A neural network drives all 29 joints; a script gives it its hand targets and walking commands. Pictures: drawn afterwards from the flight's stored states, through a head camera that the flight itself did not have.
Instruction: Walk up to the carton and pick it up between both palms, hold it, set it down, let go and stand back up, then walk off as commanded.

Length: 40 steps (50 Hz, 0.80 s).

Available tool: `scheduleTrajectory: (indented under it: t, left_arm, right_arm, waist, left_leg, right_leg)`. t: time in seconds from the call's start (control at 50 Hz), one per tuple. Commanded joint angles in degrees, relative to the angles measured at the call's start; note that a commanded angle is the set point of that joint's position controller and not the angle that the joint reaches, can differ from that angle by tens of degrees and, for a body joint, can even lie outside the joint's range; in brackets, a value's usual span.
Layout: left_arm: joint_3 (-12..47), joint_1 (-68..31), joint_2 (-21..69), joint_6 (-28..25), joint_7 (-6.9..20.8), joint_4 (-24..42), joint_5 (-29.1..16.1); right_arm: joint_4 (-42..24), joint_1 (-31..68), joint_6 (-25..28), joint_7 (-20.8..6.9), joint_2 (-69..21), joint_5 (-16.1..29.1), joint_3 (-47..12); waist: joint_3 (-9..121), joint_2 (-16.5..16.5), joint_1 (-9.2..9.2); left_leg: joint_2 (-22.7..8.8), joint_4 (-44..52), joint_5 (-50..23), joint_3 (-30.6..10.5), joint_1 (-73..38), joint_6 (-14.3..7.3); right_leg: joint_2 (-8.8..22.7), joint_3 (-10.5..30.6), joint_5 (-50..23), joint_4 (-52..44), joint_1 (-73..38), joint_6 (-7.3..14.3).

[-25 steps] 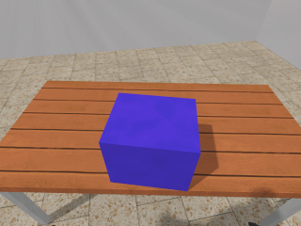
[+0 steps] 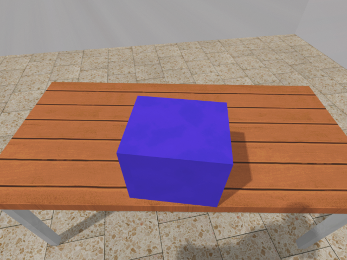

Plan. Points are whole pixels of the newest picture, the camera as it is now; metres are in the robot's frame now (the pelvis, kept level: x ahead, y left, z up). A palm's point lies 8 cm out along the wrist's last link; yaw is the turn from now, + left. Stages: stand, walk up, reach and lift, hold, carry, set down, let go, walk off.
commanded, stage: stand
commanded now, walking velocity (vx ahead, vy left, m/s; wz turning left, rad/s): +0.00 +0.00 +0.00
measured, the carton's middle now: (177, 151) +0.46 -0.01 -0.07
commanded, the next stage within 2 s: walk off in 0.02 s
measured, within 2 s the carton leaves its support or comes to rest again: neither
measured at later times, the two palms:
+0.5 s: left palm out of the picture +0.10 +0.33 -0.13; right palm out of the picture +0.05 -0.31 -0.13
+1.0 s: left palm out of the picture +0.01 +0.25 -0.11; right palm out of the picture -0.04 -0.38 -0.13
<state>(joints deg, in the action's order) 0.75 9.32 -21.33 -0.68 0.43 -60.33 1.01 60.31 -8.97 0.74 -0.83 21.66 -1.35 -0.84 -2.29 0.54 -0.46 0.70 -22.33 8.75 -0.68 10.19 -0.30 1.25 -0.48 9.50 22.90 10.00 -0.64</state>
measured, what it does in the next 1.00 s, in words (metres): walks backwards: right foot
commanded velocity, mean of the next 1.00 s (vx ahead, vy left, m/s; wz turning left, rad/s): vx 0.00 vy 0.00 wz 0.00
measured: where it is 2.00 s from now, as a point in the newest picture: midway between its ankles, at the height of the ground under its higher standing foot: outside the picture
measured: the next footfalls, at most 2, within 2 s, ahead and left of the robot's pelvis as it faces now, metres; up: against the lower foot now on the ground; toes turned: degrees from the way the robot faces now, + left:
right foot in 0.92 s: -0.11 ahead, -0.14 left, +0.00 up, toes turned +1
left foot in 1.46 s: -0.27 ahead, +0.08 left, +0.00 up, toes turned -4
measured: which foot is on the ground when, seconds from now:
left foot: down 0.00-0.94, up 0.96-1.00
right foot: down 0.00-0.50, up 0.52-0.90, down 0.92-1.00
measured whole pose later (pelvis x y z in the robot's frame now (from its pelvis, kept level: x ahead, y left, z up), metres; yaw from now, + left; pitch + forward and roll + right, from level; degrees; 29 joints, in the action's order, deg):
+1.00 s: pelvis -0.14 -0.05 -0.03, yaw -5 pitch -4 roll +1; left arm -3.7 8.2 -21.4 2.8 -0.4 -43.9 2.1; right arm 43.9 -6.3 -3.7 1.2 24.9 -0.6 4.0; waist -11.8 2.2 1.3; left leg 2.9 -53.5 28.1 -8.0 27.8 -0.1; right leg -3.9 4.3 23.6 43.8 16.4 2.5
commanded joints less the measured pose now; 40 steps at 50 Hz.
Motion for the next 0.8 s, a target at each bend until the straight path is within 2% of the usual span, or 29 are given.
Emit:
scheduleTrajectory:
  t: [0.0, 0.06, 0.08, 0.12, 0.16, 0.18, 0.2, 0.22, 0.26, 0.28, 0.34, 0.36, 0.38, 0.4, 0.42, 0.44, 0.46, 0.48, 0.5, 0.52, 0.58, 0.6, 0.62, 0.64, 0.68, 0.72, 0.74, 0.76, 0.78]
  left_arm:
    - [-2.2, -1.8, -11.2, -1.2, -0.3, 2.4, 0.1]
    - [-2.4, -2.7, -12.5, -1.3, -0.8, 3.0, 0.7]
    - [-2.2, -1.7, -11.6, -0.8, -0.5, 2.7, -0.7]
    - [-1.9, -1.2, -10.1, -1.0, -0.8, 2.2, 0.4]
    - [-2.4, -2.3, -12.8, -0.9, -0.6, 2.5, 0.0]
    - [-2.1, -1.5, -10.5, -0.6, -0.5, 1.9, -0.3]
    - [-6.5, -5.0, -12.8, 0.9, -0.5, 6.7, -0.5]
    - [-7.1, -4.1, -12.6, 1.0, -0.8, 7.9, -0.8]
    - [-7.4, -2.8, -12.3, 1.3, -1.1, 9.6, -0.7]
    - [-7.6, -2.8, -13.4, 1.3, -1.3, 10.2, -0.4]
    - [-8.7, -6.1, -15.8, 1.8, -0.9, 13.7, 0.8]
    - [-8.3, -5.9, -15.8, 2.0, -1.5, 14.1, 0.9]
    - [-8.6, -6.5, -15.8, 2.2, -1.6, 15.2, 1.0]
    - [-8.5, -6.0, -16.0, 2.3, -1.6, 16.2, 1.1]
    - [-8.0, -8.5, -16.0, 2.7, -1.9, 18.5, 1.4]
    - [-7.0, -7.9, -13.2, 3.7, -1.1, 18.9, 0.7]
    - [-6.5, -6.3, -9.5, 4.4, -1.5, 18.4, -0.1]
    - [-7.2, -6.7, -9.1, 5.1, -2.0, 19.1, -0.3]
    - [-7.0, -5.8, -10.6, 5.3, -2.3, 20.0, -0.3]
    - [-7.3, -4.5, -11.6, 5.8, -2.5, 18.8, -0.4]
    - [-8.0, -1.5, -12.2, 5.4, -2.3, 17.2, -1.0]
    - [-8.0, 0.4, -12.4, 5.0, -2.4, 17.7, -1.3]
    - [-8.3, -0.1, -13.1, 4.8, -2.4, 17.3, -1.3]
    - [-8.5, -0.4, -12.3, 4.8, -2.3, 17.8, -0.8]
    - [-8.8, -0.6, -11.8, 4.4, -2.3, 18.5, -0.6]
    - [-8.6, -2.3, -11.6, 4.2, -2.2, 20.5, -0.4]
    - [-8.5, -1.9, -12.7, 3.7, -2.0, 19.9, -0.7]
    - [-8.4, 0.1, -12.3, 4.0, -2.1, 19.8, -0.3]
    - [-8.6, 0.0, -12.8, 3.6, -1.8, 19.8, -0.4]
  right_arm:
    - [-3.1, 2.1, 1.1, 0.3, 12.3, 0.1, 2.4]
    - [-3.8, 2.9, 0.5, 0.4, 9.9, 0.7, 2.4]
    - [-3.0, 4.8, 0.5, 0.4, 14.0, 0.7, 3.1]
    - [-3.6, 3.5, 0.2, 0.5, 10.3, 0.5, 2.2]
    - [-3.1, 2.8, 0.1, 0.7, 13.5, 0.5, 3.2]
    - [-2.8, 2.4, 0.0, 0.8, 12.8, 0.0, 3.4]
    - [-5.4, 4.4, -0.6, 0.3, 14.4, -0.2, 5.5]
    - [-6.4, 4.2, -0.4, 0.4, 13.0, 0.2, 4.7]
    - [-8.4, 2.3, -1.2, 0.4, 11.7, 0.6, 5.4]
    - [-9.4, 0.2, -1.7, 0.4, 11.2, 0.6, 5.4]
    - [-11.6, -4.5, -3.1, 0.4, 11.1, -0.3, 5.9]
    - [-12.0, -5.9, -3.5, 0.6, 11.2, -0.2, 6.4]
    - [-12.9, -6.9, -3.9, 0.6, 11.6, -0.2, 6.3]
    - [-14.5, -7.9, -3.7, 1.0, 11.7, 0.1, 6.2]
    - [-14.4, -9.1, -3.4, 1.1, 11.3, 0.2, 6.3]
    - [-13.9, -7.9, -2.6, 1.5, 12.7, 0.0, 6.9]
    - [-15.3, -6.3, -2.1, 1.9, 15.5, -1.1, 7.7]
    - [-16.2, -5.8, -2.2, 2.3, 17.2, -1.0, 8.2]
    - [-17.0, -2.9, -1.9, 2.0, 19.9, -0.2, 8.2]
    - [-18.2, -2.0, -2.0, 2.1, 19.8, -0.8, 8.6]
    - [-20.5, 3.7, -2.1, 3.0, 15.2, -1.0, 7.7]
    - [-21.0, 3.1, -2.2, 3.1, 16.1, -0.9, 7.9]
    - [-20.8, 1.8, -2.0, 3.1, 15.3, -0.7, 7.7]
    - [-20.9, -0.8, -1.8, 3.3, 14.4, -0.3, 7.7]
    - [-20.4, -3.7, -1.7, 3.7, 13.4, 0.1, 8.1]
    - [-20.9, -2.9, -1.6, 3.8, 14.2, -0.1, 8.7]
    - [-20.5, -3.0, -1.8, 3.6, 14.0, -0.1, 8.6]
    - [-21.3, -0.6, -1.7, 3.5, 14.9, 0.1, 8.4]
    - [-22.1, -0.6, -1.9, 2.9, 13.7, 0.1, 8.1]
  waist:
    - [2.5, -2.1, 0.68]
    - [-0.5, 1.5, 0.16]
    - [-0.3, 3.5, -0.87]
    - [-3.2, -0.7, 0.05]
    - [0.4, -1.6, 0.77]
    - [1.6, 0.5, 0.27]
    - [-4.9, -2.9, 0.23]
    - [-2.5, -0.5, 0.27]
    - [2.4, -2.5, -0.69]
    - [4.0, -6.4, -0.37]
    - [3.3, -11.6, 1.04]
    - [3.8, -13.2, 1.19]
    - [4.9, -11.9, 1.48]
    - [6.0, -13.0, 1.52]
    - [8.0, -15.3, 2.83]
    - [8.8, -9.5, 3.35]
    - [8.7, 5.3, 2.31]
    - [8.3, 5.4, 1.89]
    - [9.1, 6.9, 2.83]
    - [8.3, 10.0, 3.28]
    - [5.2, 7.6, 0.17]
    - [6.5, 11.1, 0.29]
    - [5.6, 8.0, 1.30]
    - [6.1, 7.8, 1.79]
    - [4.8, 6.4, 2.87]
    - [4.6, 7.6, 3.86]
    - [5.3, 6.0, 4.04]
    - [5.6, 11.6, 3.72]
    - [5.1, 9.6, 3.80]
  left_leg:
    - [-7.3, 7.4, 7.7, -9.1, 0.8, -1.7]
    - [-6.9, 8.7, 9.5, -9.1, 3.4, -1.3]
    - [-7.0, 9.8, 13.3, -10.3, 4.6, -1.7]
    - [-6.2, 6.3, 10.6, -7.9, 3.6, -1.5]
    - [-6.1, 5.7, 9.2, -8.2, 0.6, -1.7]
    - [-6.8, 7.4, 13.1, -9.4, 1.6, -2.1]
    - [-5.4, -0.2, -3.3, -8.3, 6.3, -2.9]
    - [-5.0, -3.3, -7.7, -6.1, 3.9, -2.7]
    - [-2.6, -11.4, -12.3, -3.1, 0.1, -2.7]
    - [-1.0, -13.4, -8.9, -1.7, 1.2, -2.2]
    - [3.4, -26.7, 19.4, -1.5, 3.6, -2.5]
    - [3.1, -29.8, 22.7, -2.8, 5.4, -2.4]
    - [2.6, -29.2, 24.2, -3.7, 6.3, -2.9]
    - [2.6, -28.9, 22.5, -4.4, 7.4, -3.3]
    - [-0.8, -17.3, 18.1, -7.9, 4.8, -4.0]
    - [-2.8, -7.4, 1.6, -8.1, 0.0, -4.0]
    - [-12.1, 0.2, -17.0, -24.7, -1.4, -4.3]
    - [-16.1, -3.2, -29.7, -31.3, -5.7, -5.9]
    - [-18.9, -1.2, -27.1, -32.3, -2.0, -7.5]
    - [-19.1, 1.3, -18.9, -34.8, 3.0, -9.0]
    - [-15.0, -2.5, -16.7, -23.6, 0.0, -8.9]
    - [-14.9, -3.2, -17.1, -21.9, -2.2, -8.1]
    - [-14.4, -4.9, -19.2, -20.7, -4.4, -9.7]
    - [-14.3, -6.3, -27.4, -21.6, -7.2, -7.4]
    - [-14.9, -6.4, -32.1, -19.8, -11.2, -5.3]
    - [-16.8, -5.5, -26.2, -21.4, -11.0, -10.6]
    - [-14.7, -6.4, -28.0, -18.6, -11.5, -9.2]
    - [-17.6, -6.1, -27.1, -20.8, -10.0, -12.0]
    - [-15.5, -6.1, -26.2, -16.9, -8.0, -12.0]
  right_leg:
    - [4.4, 6.7, 4.6, -5.4, -0.1, 2.5]
    - [4.7, 6.2, 7.4, -5.0, 1.6, 2.2]
    - [4.1, 5.7, 5.0, -4.5, 1.0, 1.5]
    - [4.9, 7.3, 10.5, -7.4, 4.7, 1.9]
    - [5.8, 8.9, 14.3, -7.7, 5.3, 2.5]
    - [5.2, 8.3, 12.2, -7.2, 2.7, 2.8]
    - [4.5, 7.6, -2.6, -1.0, 8.1, 4.8]
    - [5.6, 8.4, -9.2, 0.5, 6.8, 6.2]
    - [7.2, 9.4, -20.2, 0.9, 5.2, 7.8]
    - [9.2, 10.5, -18.5, -0.2, 5.5, 9.7]
    - [16.4, 18.1, -18.9, -0.5, 9.3, 15.1]
    - [17.3, 17.9, -19.8, -0.7, 8.0, 15.7]
    - [17.5, 18.4, -20.7, 1.4, 6.5, 15.8]
    - [17.6, 16.5, -24.8, 4.7, 4.2, 15.1]
    - [16.0, 15.3, -25.2, 11.6, 4.3, 12.5]
    - [8.4, 8.4, -17.9, 17.3, 7.1, 7.4]
    - [-0.4, 4.6, 0.9, 28.2, 13.0, 3.4]
    - [-5.9, 7.4, 21.9, 34.5, 20.6, 2.3]
    - [-7.9, 9.7, 25.7, 40.2, 20.9, 1.8]
    - [-8.2, 12.7, 25.1, 45.1, 17.8, 2.4]
    - [-9.4, 17.7, 20.2, 50.5, 21.5, 2.4]
    - [-9.6, 16.7, 19.5, 51.0, 22.2, 1.1]
    - [-9.1, 16.2, 19.7, 50.1, 22.5, 0.8]
    - [-8.8, 16.3, 20.0, 49.1, 24.5, 0.3]
    - [-8.9, 16.6, 20.2, 45.5, 24.9, 0.4]
    - [-6.9, 15.9, 21.4, 40.0, 22.9, 0.2]
    - [-7.1, 14.7, 21.1, 37.2, 21.5, 0.4]
    - [-5.5, 13.7, 21.3, 37.2, 20.2, 0.5]
    - [-5.5, 12.0, 21.8, 33.9, 17.1, 0.7]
